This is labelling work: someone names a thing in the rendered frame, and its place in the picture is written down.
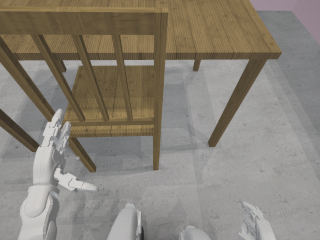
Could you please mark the table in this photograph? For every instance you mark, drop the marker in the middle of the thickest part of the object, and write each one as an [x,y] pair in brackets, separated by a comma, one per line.
[196,30]

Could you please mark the robot thigh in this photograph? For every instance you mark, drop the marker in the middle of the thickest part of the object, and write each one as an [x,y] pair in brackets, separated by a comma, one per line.
[127,225]
[193,234]

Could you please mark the right robot thigh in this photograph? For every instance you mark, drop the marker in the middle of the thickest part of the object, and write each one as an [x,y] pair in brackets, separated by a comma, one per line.
[193,234]

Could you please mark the left robot forearm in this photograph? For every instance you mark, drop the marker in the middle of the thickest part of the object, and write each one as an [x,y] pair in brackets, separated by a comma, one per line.
[38,213]

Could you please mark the robot right hand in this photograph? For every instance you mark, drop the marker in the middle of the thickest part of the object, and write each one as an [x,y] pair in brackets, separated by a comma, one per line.
[261,230]

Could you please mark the left robot thigh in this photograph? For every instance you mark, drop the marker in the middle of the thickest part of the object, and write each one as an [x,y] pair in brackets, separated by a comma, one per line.
[127,225]

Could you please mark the robot left hand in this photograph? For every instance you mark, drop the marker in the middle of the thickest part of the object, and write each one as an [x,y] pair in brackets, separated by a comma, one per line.
[50,155]

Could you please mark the chair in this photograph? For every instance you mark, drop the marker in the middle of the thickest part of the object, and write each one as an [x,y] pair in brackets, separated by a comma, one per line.
[106,100]

